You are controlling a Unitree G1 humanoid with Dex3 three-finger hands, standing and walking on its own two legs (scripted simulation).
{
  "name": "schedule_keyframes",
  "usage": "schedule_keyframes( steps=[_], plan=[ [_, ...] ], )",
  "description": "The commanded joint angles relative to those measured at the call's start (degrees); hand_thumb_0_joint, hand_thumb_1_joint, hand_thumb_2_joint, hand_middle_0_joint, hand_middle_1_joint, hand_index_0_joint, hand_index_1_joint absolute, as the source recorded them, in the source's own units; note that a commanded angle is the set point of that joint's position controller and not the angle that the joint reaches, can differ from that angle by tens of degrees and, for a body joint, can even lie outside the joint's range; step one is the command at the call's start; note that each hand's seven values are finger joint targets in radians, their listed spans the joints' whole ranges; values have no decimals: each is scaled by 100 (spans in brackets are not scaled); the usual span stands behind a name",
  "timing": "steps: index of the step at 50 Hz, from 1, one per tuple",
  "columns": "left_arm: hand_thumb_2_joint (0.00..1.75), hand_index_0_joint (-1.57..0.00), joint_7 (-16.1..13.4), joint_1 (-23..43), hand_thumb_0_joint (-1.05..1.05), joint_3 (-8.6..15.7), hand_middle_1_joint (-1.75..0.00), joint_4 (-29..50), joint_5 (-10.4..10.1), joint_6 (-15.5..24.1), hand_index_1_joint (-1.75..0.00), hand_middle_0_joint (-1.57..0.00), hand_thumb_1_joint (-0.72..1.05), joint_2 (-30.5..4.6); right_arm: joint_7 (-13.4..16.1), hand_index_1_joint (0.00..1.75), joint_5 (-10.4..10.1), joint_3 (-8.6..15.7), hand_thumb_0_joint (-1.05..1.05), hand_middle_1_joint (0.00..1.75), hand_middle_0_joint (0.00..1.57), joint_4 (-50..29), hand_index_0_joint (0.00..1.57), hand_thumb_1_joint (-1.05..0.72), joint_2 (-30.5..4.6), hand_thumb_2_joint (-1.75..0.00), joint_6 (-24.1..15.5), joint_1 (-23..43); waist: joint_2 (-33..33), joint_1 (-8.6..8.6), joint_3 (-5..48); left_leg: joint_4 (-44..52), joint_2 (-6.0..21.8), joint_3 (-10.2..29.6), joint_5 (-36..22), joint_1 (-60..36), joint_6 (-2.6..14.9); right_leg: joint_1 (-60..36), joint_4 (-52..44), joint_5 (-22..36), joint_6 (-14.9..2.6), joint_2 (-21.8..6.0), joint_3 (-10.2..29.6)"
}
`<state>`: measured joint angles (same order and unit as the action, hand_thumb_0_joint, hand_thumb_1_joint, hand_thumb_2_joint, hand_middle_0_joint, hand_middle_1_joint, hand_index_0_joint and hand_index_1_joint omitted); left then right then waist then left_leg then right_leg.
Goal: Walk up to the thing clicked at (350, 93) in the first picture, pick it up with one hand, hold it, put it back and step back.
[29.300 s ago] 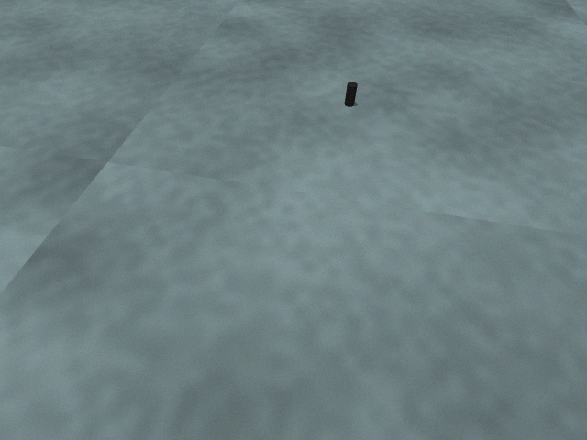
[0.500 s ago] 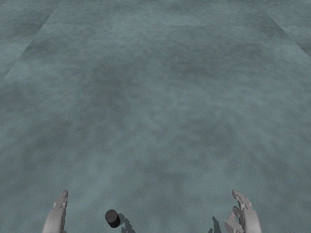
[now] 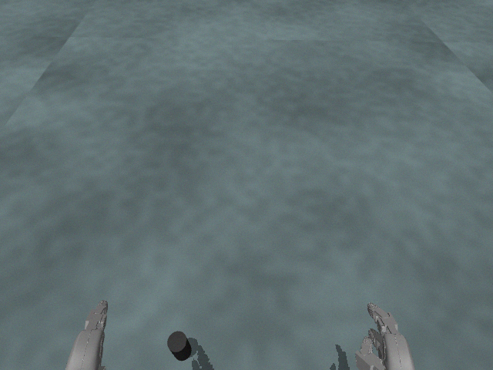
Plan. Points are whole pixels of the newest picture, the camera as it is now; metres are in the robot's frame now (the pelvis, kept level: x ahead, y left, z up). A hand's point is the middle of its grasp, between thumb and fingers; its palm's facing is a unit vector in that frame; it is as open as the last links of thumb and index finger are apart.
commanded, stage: home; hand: left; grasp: from the side
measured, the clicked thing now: (180, 346) +0.31 +0.21 -0.65
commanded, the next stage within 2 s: stand in 0.16 s
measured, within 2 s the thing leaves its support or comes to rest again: neither
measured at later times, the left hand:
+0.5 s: hand (126, 354) +0.17 +0.19 -0.06, palm faces +0.10 -0.95 -0.29, open 14.7 cm
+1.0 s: hand out of the picture +0.07 +0.25 -0.11, palm faces +0.01 -0.94 -0.34, open 7.5 cm
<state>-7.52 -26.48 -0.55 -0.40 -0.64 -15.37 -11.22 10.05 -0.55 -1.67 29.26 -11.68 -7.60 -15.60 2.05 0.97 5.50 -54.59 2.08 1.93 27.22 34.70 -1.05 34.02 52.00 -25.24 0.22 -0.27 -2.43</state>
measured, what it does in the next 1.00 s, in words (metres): stands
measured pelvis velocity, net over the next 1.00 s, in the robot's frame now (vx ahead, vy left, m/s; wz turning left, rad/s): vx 0.00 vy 0.01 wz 0.01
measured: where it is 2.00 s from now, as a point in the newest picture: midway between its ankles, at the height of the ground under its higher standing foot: outside the picture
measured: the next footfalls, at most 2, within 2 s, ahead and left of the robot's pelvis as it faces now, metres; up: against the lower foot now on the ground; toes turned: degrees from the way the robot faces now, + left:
none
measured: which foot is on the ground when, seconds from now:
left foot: down 0.00-1.00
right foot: down 0.00-1.00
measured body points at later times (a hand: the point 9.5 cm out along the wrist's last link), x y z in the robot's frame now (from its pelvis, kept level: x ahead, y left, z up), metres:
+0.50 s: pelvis +0.01 +0.00 +0.00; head +0.03 +0.00 +0.45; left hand +0.16 +0.23 -0.04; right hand +0.17 -0.23 -0.07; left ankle +0.00 +0.13 -0.69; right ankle +0.01 -0.12 -0.69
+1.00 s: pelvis +0.00 +0.01 +0.04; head +0.01 +0.01 +0.49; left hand +0.07 +0.30 -0.09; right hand +0.08 -0.28 -0.09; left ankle +0.00 +0.13 -0.69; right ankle +0.01 -0.12 -0.69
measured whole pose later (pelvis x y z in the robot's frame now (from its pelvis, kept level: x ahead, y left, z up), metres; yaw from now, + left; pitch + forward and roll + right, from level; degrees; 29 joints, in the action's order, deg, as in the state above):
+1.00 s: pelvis +0.00 +0.01 +0.04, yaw +1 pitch -2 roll +0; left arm -1.2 -13.2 1.2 -51.0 2.2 -0.2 -18.3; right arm 0.4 2.7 1.9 54.7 -17.7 -0.5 -11.3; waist -0.2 -1.0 -2.5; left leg -35.3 -0.2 0.7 18.1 15.6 0.2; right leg 15.9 35.0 -17.5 1.1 -2.4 -1.6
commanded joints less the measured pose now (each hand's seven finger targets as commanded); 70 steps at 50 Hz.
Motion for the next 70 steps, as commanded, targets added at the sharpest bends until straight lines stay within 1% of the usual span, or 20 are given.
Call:
schedule_keyframes(
  steps=[1, 5, 6, 8, 10, 13, 16, 23, 27, 28, 30, 32, 35, 37, 43, 48, 52, 55, 63, 70],
  plan=[
    [5, -5, -86, 154, 0, 325, -6, 1017, 46, 303, -5, -5, -57, -593, 85, 30, 2, 294, 0, 30, 20, -914, 20, -90, -675, -90, -325, 362, -97, 39, 537, 904, -172, -164, -1053, -314, 127, -411, -882, 891, -48, 134, -125],
    [4, -5, -69, 29, 0, 276, -5, 952, 42, 299, -5, -5, -58, -520, 82, 30, 6, 282, 0, 30, 20, -917, 20, -90, -651, -90, -319, 363, -163, 28, 482, 876, -187, -195, -1032, -267, 142, -419, -919, 894, -34, 113, -98],
    [5, -5, -76, 180, 0, 392, -5, 1261, 37, 328, -5, -5, -57, -677, 80, 30, 3, 294, 0, 30, 20, -921, 20, -90, -661, -90, -321, 360, 22, 9, 613, 871, -179, -193, -1124, -351, 127, -462, -902, 975, -52, 109, -89],
    [4, -5, -60, 40, 0, 243, -5, 981, 34, 301, -5, -5, -58, -509, 72, 30, 0, 273, 0, 30, 20, -922, 20, -90, -654, -90, -325, 396, -52, 29, 482, 908, -166, -149, -1128, -280, 120, -407, -864, 953, -57, 128, -147],
    [6, -5, -76, 147, 0, 361, -6, 1140, 44, 316, -6, -5, -55, -639, 75, 30, 7, 294, 0, 30, 20, -893, 20, -90, -664, -90, -324, 349, 25, 21, 602, 894, -168, -154, -1133, -344, 119, -453, -857, 958, -59, 126, -130],
    [5, -5, -60, 7, 0, 261, -6, 998, 32, 303, -6, -5, -56, -505, 62, 30, 1, 295, 0, 30, 20, -940, 20, -90, -678, -90, -326, 353, -82, 39, 550, 918, -153, -130, -1129, -287, 124, -417, -820, 951, -66, 146, -152],
    [29, -20, -68, 198, 0, 315, -30, 1162, 50, 316, -30, -20, -32, -612, 75, 30, 8, 314, 0, 30, 20, -912, 20, -90, -693, -90, -318, 340, -4, 64, 691, 914, -132, -117, -1264, -424, 104, -435, -775, 1057, -67, 160, -162],
    [85, -20, -73, 182, 0, 299, -30, 1104, 50, 294, -30, -20, 24, -593, 78, 30, 11, 308, 0, 30, 20, -904, 20, -90, -684, -90, -324, 304, -3, 45, 625, 836, -147, -143, -1477, -404, 106, -473, -774, 1285, -52, 136, -153],
    [90, -20, -76, 0, 0, 332, -30, 998, 51, 280, -30, -20, 56, -593, 95, 30, 14, 311, 0, 30, 20, -924, 20, -90, -674, -90, -308, 316, -129, 32, 698, 758, -164, -174, -1569, -374, 131, -520, -811, 1429, -25, 120, -122],
    [90, -20, 179, 1212, 0, 552, -30, -1012, 640, 967, -30, -20, 64, -1340, -246, 30, 631, 496, 0, 30, 20, 310, 20, -90, -1477, -90, 95, 544, -700, -182, -95, 1023, -29, 120, -2225, -394, 285, -1339, -1060, 1581, -369, -407, 397],
    [90, -20, 393, 1050, 0, 586, -30, -1691, 642, 1374, -30, -20, 80, -1423, -494, 30, 673, 553, 0, 30, 20, 634, 20, -90, -1364, -90, 312, 470, -752, -145, 328, 1050, 59, -8, -2343, -932, 472, -1428, -1026, 2114, -572, -549, 731],
    [90, -20, 510, 1061, 0, 507, -30, -2063, 479, 1551, -30, -20, 90, -1443, -651, 30, 516, 566, 0, 30, 20, 713, 20, -90, -1370, -90, 369, 568, -313, -176, 142, 1373, 22, 139, -2071, -1151, 521, -1307, -1171, 1686, -499, -497, 638],
    [90, -20, 571, 1248, 0, 487, -30, -2742, 352, 1657, -30, -20, 90, -1496, -829, 30, 323, 613, 0, 30, 20, 990, 20, -90, -1361, -90, 377, 655, -207, -232, 280, 1549, 19, 192, -2085, -1456, 441, -1512, -1343, 1846, -407, -502, 629],
    [90, -20, 565, 1420, 0, 486, -30, -3082, 316, 1711, -30, -20, 90, -1517, -857, 30, 320, 618, 0, 30, 20, 1168, 20, -90, -1350, -90, 404, 670, -204, -192, 290, 1685, 22, 194, -2034, -1551, 419, -1682, -1453, 1989, -353, -545, 627],
    [90, -20, 564, 1667, 0, 447, -30, -4002, 321, 1745, -30, -20, 90, -1566, -894, 30, 331, 610, 0, 30, 20, 1654, 20, -90, -1474, -90, 501, 783, -73, -194, -323, 2517, 161, 455, -1364, -1486, 425, -1835, -2011, 1188, -287, -479, 521],
    [90, -20, 549, 1664, 0, 415, -30, -4656, 249, 1754, -30, -20, 90, -1643, -890, 30, 291, 585, 0, 30, 20, 2109, 20, -90, -1551, -90, 538, 701, -148, -169, -342, 2810, 210, 470, -1812, -1926, 355, -2205, -2415, 1604, -238, -584, 546],
    [90, -20, 554, 1688, 0, 370, -30, -5127, 214, 1711, -30, -20, 90, -1687, -881, 30, 263, 550, 0, 30, 20, 2415, 20, -90, -1649, -90, 576, 796, -52, -183, -539, 3255, 278, 548, -1576, -2045, 320, -2368, -2748, 1394, -168, -575, 516],
    [90, -20, 567, 1707, 0, 352, -30, -5420, 209, 1695, -30, -20, 90, -1731, -879, 30, 238, 539, 0, 30, 20, 2630, 20, -90, -1730, -90, 590, 764, -18, -183, -624, 3522, 312, 597, -1393, -2106, 282, -2514, -2898, 1332, -152, -583, 496],
    [90, -20, 580, 1854, 0, 304, -30, -5927, 204, 1725, -30, -20, 90, -1779, -879, 30, 190, 481, 0, 30, 20, 2998, 20, -90, -1691, -90, 597, 840, -245, -177, -653, 3650, 318, 508, -1921, -2487, 222, -2632, -3268, 1588, -108, -688, 546],
    [90, -20, 589, 1993, 0, 306, -30, -6157, 205, 1719, -30, -20, 90, -1861, -902, 30, 180, 463, 0, 30, 20, 3167, 20, -90, -1715, -90, 644, 884, -284, -154, -785, 3765, 296, 468, -1551, -2428, 198, -2585, -3543, 1163, -59, -672, 563]
  ],
)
